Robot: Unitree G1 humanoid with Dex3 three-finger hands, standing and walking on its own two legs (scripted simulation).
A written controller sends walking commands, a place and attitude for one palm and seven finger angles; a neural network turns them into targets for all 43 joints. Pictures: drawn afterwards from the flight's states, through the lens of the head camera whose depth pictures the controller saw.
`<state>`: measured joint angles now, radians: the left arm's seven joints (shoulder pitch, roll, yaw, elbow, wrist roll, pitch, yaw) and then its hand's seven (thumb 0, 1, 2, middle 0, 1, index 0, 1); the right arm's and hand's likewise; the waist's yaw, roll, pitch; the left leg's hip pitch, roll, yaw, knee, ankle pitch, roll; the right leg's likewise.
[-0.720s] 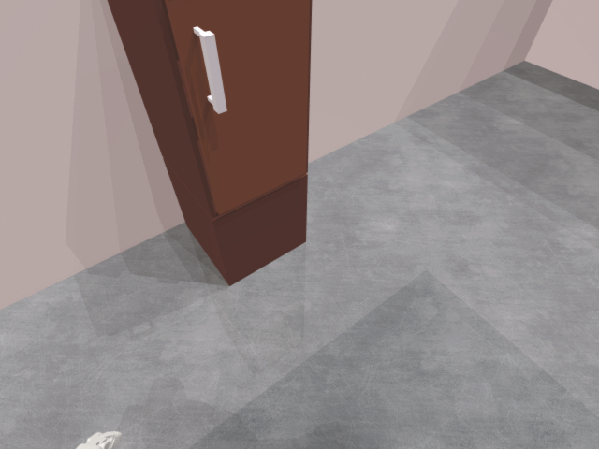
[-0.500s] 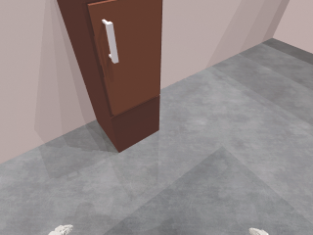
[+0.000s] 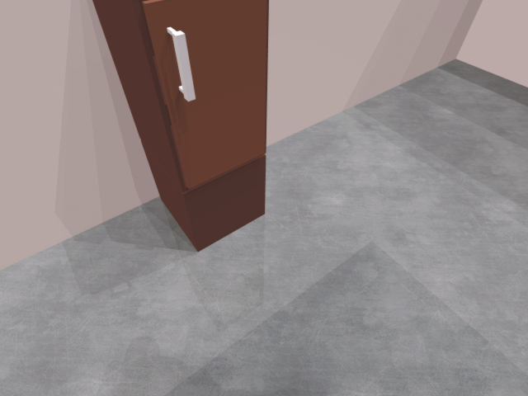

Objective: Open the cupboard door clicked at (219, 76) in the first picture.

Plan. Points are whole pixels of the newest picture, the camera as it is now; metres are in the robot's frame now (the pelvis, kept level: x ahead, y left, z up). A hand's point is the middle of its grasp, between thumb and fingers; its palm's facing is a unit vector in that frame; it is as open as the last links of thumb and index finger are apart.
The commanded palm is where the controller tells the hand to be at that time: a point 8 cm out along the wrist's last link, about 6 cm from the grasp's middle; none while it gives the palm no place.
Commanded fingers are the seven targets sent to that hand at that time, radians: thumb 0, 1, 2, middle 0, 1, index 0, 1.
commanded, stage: stand and wait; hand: left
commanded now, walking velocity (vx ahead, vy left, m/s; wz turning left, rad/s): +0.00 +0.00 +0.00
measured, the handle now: (180, 65) +0.83 +0.26 +0.10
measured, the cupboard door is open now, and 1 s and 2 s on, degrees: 0 0 0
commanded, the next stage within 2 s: look at it before walking up in 0.10 s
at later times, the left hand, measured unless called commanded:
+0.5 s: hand out of the picture +0.07 +0.25 -0.16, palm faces -0.04 -0.94 -0.33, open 7.4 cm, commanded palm none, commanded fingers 0.00 0.90 0.90 -0.20 -0.30 -0.20 -0.30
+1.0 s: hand out of the picture +0.06 +0.25 -0.16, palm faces -0.05 -0.94 -0.33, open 7.4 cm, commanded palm none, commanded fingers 0.00 0.90 0.90 -0.20 -0.30 -0.20 -0.30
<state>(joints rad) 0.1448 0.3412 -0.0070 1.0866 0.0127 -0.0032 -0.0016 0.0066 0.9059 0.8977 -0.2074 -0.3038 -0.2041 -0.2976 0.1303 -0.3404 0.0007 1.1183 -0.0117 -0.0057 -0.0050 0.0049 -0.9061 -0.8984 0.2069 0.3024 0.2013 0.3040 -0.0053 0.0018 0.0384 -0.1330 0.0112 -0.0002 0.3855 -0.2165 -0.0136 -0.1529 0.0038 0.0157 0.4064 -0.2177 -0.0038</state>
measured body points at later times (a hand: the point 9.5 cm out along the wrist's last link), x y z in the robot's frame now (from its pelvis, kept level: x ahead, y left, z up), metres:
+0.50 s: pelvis +0.00 +0.00 +0.00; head +0.00 +0.00 +0.45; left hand +0.07 +0.30 -0.13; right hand +0.07 -0.29 -0.13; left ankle +0.00 +0.13 -0.74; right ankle +0.00 -0.12 -0.74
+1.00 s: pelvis -0.01 +0.01 +0.00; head +0.00 +0.01 +0.45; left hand +0.07 +0.30 -0.14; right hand +0.08 -0.28 -0.14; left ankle +0.00 +0.13 -0.74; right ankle +0.00 -0.12 -0.74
